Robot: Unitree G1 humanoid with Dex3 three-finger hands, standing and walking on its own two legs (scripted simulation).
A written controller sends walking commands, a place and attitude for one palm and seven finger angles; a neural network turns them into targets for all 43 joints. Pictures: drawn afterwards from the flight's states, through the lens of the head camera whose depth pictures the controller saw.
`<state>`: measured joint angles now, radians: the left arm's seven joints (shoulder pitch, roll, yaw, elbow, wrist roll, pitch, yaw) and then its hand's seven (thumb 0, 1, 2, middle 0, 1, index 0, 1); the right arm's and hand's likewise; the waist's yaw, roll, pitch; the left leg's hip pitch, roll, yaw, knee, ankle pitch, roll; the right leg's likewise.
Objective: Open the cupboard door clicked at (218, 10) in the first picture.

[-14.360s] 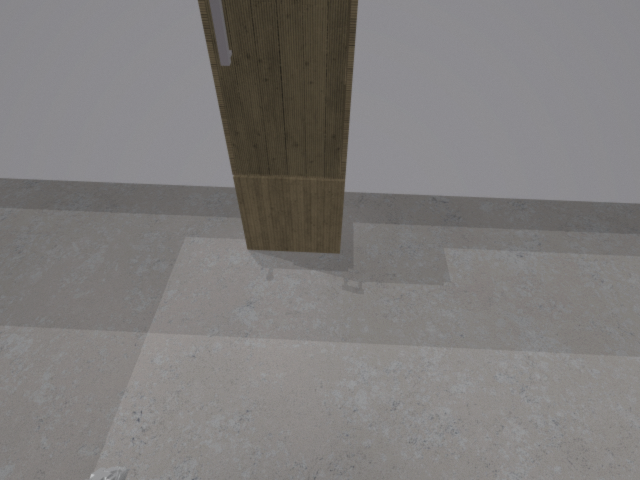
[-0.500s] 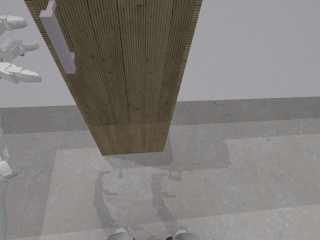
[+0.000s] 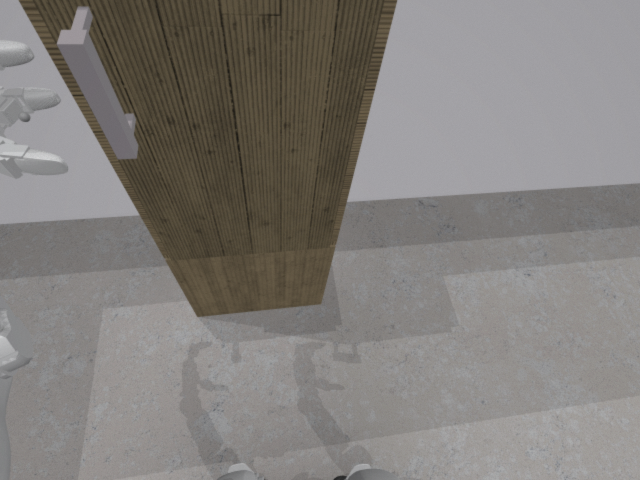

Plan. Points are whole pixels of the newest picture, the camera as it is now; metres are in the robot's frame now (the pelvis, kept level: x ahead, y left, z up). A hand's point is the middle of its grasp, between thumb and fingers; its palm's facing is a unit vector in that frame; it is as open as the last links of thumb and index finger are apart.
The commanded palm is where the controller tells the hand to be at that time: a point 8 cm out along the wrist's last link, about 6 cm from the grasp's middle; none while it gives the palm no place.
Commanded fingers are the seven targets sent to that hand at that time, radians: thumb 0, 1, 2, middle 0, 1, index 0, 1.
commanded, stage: move the hooked fingers beside the handle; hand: left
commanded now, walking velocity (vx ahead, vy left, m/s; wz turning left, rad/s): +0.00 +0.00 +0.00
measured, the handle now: (107, 90) +0.53 +0.21 +0.15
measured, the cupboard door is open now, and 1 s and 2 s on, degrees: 0 0 0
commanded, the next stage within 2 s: slide the fingers in behind the handle in 0.18 s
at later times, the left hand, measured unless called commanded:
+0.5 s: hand (40, 120) +0.49 +0.26 +0.15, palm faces +0.04 -1.00 +0.01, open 14.0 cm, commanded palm +0.47 +0.30 +0.14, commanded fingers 0.00 -0.50 0.30 -0.30 -1.20 -0.30 -1.20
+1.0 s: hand (76, 120) +0.49 +0.23 +0.15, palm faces +0.05 -1.00 +0.03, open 13.9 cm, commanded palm +0.47 +0.27 +0.14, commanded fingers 0.00 -0.50 0.30 -0.30 -1.20 -0.30 -1.20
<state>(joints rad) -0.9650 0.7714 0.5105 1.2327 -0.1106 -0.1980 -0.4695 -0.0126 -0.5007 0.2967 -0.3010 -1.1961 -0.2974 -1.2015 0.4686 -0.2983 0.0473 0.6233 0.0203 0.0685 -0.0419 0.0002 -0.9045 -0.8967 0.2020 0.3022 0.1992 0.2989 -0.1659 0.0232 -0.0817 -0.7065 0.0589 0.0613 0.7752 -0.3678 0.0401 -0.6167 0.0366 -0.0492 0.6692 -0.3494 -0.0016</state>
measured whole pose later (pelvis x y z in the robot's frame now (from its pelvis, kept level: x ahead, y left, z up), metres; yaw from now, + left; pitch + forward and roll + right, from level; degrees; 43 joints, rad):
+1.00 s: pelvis -0.01 -0.01 +0.00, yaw +1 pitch +15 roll -3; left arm -0.98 0.62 0.43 1.22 -0.12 -0.21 -0.34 -0.01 -0.50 0.30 -0.30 -1.20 -0.31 -1.21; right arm 0.43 -0.30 0.04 0.64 0.02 0.03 -0.04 0.00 -0.91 -0.90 0.20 0.30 0.20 0.30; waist -0.15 0.03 -0.08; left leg -0.67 0.05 0.05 0.77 -0.36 0.03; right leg -0.59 0.03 -0.06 0.68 -0.35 -0.01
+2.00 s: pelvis -0.02 -0.02 +0.00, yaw +1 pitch +14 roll -2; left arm -1.01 0.51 0.37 1.23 -0.09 -0.24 -0.21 -0.01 -0.50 0.30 -0.30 -1.20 -0.30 -1.21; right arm 0.43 -0.30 0.03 0.67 0.01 -0.02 -0.03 0.00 -0.91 -0.90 0.20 0.30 0.20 0.30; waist -0.15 0.04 -0.07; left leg -0.66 0.05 0.04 0.76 -0.34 0.02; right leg -0.59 0.03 -0.06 0.70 -0.35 -0.02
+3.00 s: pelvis +0.00 -0.01 +0.01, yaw +0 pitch +13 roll -2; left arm -0.85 0.45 0.37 1.05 -0.14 -0.22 -0.21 0.01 0.76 0.82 -0.36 -1.35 -0.39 -1.35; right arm 0.42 -0.28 0.02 0.64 0.02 0.02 -0.02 0.00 -0.91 -0.90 0.20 0.30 0.20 0.30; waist -0.12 0.04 -0.09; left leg -0.60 0.05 0.07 0.73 -0.35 0.03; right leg -0.53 0.03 -0.03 0.67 -0.35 -0.02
